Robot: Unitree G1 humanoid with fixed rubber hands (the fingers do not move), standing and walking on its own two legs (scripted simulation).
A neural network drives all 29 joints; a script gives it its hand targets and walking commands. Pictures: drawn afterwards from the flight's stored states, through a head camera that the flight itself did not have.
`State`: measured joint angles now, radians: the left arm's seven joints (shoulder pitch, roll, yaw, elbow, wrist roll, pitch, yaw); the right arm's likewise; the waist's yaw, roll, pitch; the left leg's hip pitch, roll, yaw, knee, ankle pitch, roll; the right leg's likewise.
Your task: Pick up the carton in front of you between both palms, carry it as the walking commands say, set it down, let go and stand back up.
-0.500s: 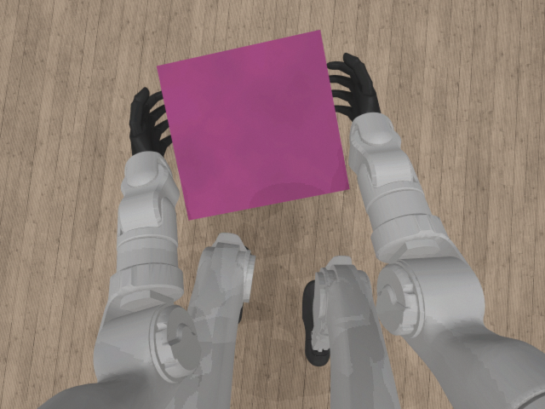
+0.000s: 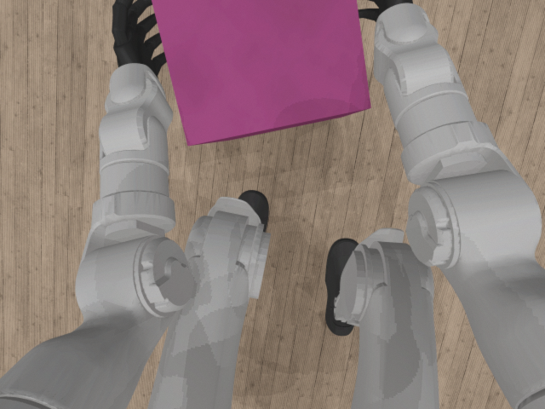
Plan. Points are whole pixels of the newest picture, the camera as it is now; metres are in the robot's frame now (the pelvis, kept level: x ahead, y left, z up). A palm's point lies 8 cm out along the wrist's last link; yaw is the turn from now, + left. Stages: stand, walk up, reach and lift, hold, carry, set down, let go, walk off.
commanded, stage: set down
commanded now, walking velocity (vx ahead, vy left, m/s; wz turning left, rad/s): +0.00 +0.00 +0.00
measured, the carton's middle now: (268, 58) +0.51 +0.11 -0.24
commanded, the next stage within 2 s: none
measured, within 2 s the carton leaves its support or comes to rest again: rests again in 0.74 s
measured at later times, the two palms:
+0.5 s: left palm (146, 68) +0.46 +0.25 -0.17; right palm (384, 24) +0.56 -0.03 -0.19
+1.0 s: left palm (143, 70) +0.46 +0.27 -0.18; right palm (377, 31) +0.56 -0.03 -0.21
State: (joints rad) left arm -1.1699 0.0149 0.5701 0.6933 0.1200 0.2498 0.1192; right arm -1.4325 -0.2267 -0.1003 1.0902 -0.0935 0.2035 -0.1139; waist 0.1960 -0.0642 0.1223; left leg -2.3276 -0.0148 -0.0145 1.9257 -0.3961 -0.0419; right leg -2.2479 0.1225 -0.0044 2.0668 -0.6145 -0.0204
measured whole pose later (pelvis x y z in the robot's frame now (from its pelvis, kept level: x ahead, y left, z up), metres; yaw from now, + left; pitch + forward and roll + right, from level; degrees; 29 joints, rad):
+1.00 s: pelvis +0.01 -0.01 -0.03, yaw +1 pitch +42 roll +5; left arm -1.24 0.16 0.64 0.98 0.09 0.13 0.00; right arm -1.51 -0.21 -0.06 1.21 -0.14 0.16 -0.03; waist 0.20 0.00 0.22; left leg -2.34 0.00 0.00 2.04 -0.44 -0.06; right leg -2.28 0.13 0.00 2.21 -0.66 -0.05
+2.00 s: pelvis +0.01 +0.01 +0.06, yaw +1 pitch +45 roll +0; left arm -0.99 0.11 0.35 0.68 -0.13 0.16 0.16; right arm -1.36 -0.42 -0.03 1.07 0.03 0.19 0.01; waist 0.21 -0.05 0.04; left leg -2.15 -0.04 0.00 1.76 -0.39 -0.01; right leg -2.05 0.07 0.01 1.89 -0.63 -0.01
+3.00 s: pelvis +0.09 +0.03 +0.31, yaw -1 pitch +27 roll -1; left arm -0.21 0.17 0.14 0.50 0.01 0.06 -0.12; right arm -0.40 -0.10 -0.17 0.61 -0.12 0.10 -0.13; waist 0.14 0.01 -0.05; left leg -1.02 -0.03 0.00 0.77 -0.23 0.03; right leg -0.93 0.06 0.08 0.81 -0.36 0.01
